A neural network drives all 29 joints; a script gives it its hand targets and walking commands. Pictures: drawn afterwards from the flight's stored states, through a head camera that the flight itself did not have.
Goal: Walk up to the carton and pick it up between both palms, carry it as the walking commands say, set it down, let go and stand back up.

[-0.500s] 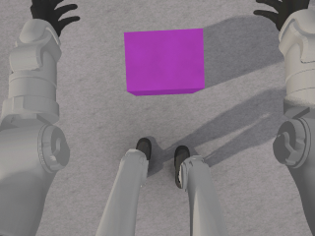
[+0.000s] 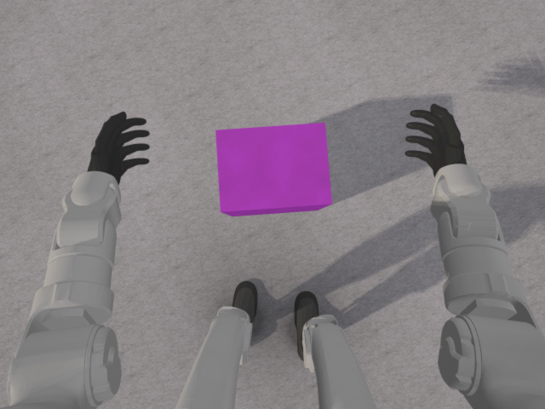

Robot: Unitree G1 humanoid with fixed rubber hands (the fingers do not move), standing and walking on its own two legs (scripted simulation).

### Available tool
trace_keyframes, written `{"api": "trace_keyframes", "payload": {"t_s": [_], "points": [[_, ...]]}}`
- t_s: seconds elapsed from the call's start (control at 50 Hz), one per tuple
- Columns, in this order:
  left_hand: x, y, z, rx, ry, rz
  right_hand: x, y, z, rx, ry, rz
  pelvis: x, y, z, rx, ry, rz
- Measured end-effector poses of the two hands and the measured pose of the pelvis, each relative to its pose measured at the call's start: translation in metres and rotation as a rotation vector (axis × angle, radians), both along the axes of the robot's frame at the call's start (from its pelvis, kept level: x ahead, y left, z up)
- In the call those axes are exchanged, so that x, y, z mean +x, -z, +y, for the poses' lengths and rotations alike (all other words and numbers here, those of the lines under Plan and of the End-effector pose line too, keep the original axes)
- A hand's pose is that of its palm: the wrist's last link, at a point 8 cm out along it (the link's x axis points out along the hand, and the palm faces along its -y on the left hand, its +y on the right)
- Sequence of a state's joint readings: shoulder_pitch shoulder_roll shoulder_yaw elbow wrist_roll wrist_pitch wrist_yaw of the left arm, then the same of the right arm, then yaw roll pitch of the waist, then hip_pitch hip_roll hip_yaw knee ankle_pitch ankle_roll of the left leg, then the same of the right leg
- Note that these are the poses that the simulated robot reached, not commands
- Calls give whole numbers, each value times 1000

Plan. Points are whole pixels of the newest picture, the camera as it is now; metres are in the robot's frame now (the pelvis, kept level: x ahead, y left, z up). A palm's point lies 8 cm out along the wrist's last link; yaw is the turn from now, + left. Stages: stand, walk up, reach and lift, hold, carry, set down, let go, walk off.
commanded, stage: let go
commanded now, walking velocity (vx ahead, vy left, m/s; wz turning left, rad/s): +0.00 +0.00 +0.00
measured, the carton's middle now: (272, 175) +0.50 +0.03 -0.58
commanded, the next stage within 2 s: stand in 1.10 s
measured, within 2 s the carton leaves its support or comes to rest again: neither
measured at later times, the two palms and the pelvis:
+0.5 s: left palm (62, 335) +0.22 +0.23 -0.01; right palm (519, 333) +0.25 -0.24 -0.02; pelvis +0.04 -0.01 +0.06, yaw +0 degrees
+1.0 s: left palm (55, 357) +0.21 +0.22 +0.01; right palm out of the picture +0.21 -0.25 +0.01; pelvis +0.05 -0.01 +0.07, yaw +0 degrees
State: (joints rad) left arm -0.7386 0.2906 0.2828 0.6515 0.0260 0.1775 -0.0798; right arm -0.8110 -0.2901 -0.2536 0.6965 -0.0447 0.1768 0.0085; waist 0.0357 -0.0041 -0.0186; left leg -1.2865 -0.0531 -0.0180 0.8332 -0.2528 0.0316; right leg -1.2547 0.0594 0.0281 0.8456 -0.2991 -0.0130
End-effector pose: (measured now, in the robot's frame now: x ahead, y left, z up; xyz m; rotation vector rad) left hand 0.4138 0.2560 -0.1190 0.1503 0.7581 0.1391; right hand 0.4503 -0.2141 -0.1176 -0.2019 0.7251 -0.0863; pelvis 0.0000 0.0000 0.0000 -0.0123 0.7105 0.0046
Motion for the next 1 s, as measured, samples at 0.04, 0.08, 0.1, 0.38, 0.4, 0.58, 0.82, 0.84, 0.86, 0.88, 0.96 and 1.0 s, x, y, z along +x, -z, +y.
{"api": "trace_keyframes", "payload": {"t_s": [0.04, 0.08, 0.1, 0.38, 0.4, 0.58, 0.82, 0.84, 0.86, 0.88, 0.96, 1.0], "points": [[-14, -11, 0, 0, 12, 11, -16, -10, -3, -3, -3, 6, 5, -7, 1, -1, 1, -26], [-28, -23, 0, -2, 18, 18, -30, -21, -6, -1, -3, 9, 10, -14, 2, -1, 5, -57], [-33, -30, -1, -4, 21, 18, -37, -27, -7, 0, -2, 9, 12, -18, 2, -1, 7, -74], [-140, -88, -22, -8, 54, 28, -148, -83, -14, 25, -8, 35, 27, -53, -3, 6, 4, -386], [-149, -91, -23, -7, 53, 32, -158, -85, -15, 24, -7, 41, 29, -55, -3, 7, 3, -411], [-210, -116, -27, -5, 43, 56, -220, -114, -31, 22, 11, 43, 40, -69, -9, 16, -2, -624], [-207, -125, -39, -16, 72, 35, -245, -124, -36, 25, 15, 73, 46, -71, -15, 24, -2, -783], [-206, -125, -39, -15, 72, 35, -245, -124, -36, 25, 16, 73, 46, -71, -15, 24, -2, -789], [-205, -125, -39, -14, 72, 36, -245, -124, -35, 25, 18, 73, 46, -71, -15, 24, -1, -794], [-204, -125, -39, -13, 72, 37, -244, -124, -35, 25, 19, 72, 47, -70, -14, 24, 0, -798], [-204, -125, -34, -3, 65, 48, -242, -124, -33, 28, 26, 67, 49, -70, -12, 22, 3, -806], [-204, -125, -31, 5, 59, 57, -241, -123, -32, 28, 30, 65, 50, -70, -10, 21, 4, -806]]}}
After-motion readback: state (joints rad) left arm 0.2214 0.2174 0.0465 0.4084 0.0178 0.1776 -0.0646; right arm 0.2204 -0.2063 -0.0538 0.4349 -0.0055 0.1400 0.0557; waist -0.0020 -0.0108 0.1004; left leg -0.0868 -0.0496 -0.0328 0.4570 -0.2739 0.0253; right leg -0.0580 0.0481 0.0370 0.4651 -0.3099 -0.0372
